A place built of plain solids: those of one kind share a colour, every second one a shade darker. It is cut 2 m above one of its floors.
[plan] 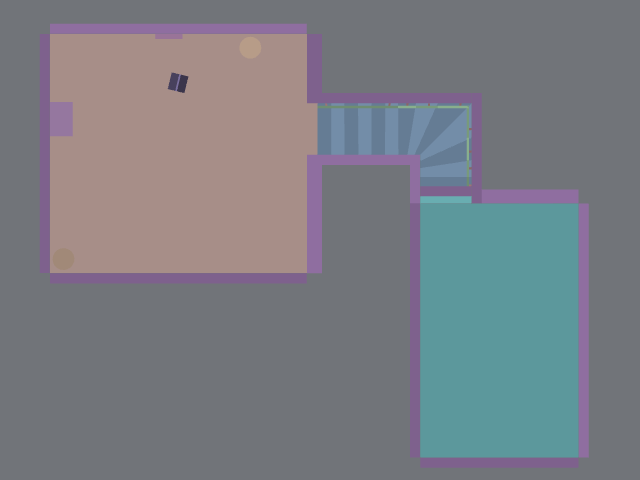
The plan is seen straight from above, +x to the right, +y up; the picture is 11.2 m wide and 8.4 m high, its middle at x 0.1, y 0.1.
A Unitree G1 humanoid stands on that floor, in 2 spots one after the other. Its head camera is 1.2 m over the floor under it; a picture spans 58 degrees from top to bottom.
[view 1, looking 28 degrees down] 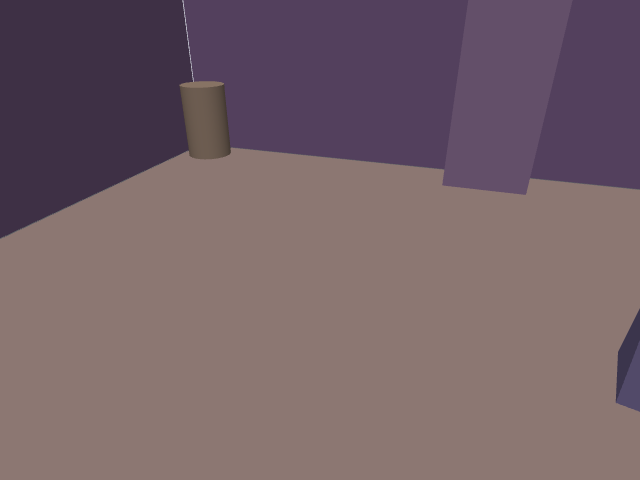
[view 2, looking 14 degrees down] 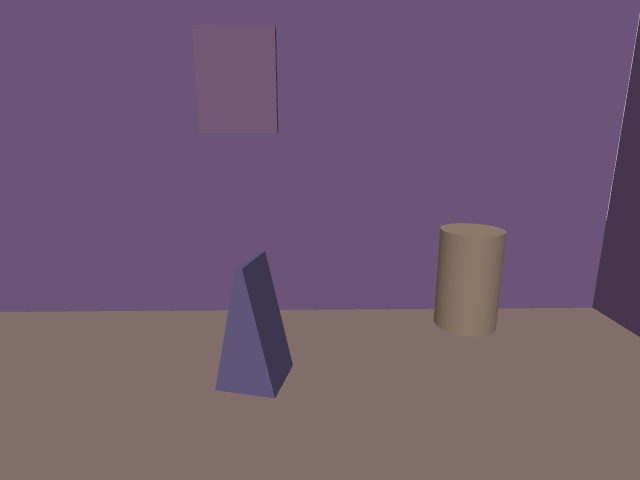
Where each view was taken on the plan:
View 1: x -0.94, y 2.05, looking -161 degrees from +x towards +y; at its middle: floor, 2.56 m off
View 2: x -2.10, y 0.90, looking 89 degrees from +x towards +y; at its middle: wall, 2.90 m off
